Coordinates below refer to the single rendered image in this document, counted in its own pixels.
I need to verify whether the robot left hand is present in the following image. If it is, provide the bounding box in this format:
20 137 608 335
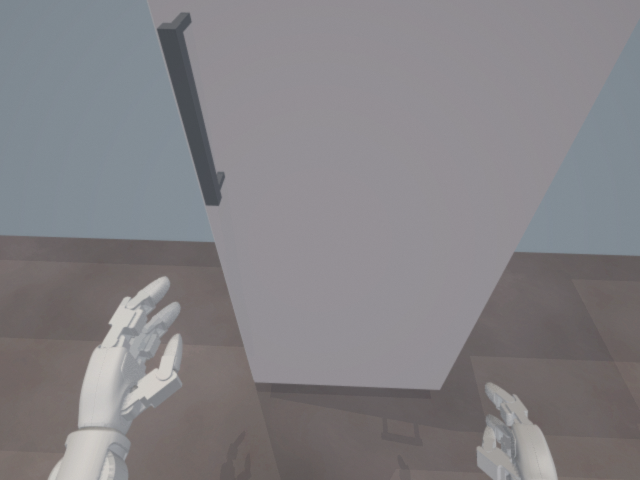
78 276 183 435

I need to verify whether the left robot forearm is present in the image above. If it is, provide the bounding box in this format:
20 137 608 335
48 427 131 480

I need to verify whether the handle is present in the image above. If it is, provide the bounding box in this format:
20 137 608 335
157 12 225 206

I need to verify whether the robot right hand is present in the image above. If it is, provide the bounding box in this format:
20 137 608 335
477 382 558 480

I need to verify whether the fridge door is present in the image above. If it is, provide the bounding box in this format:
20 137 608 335
148 0 640 390

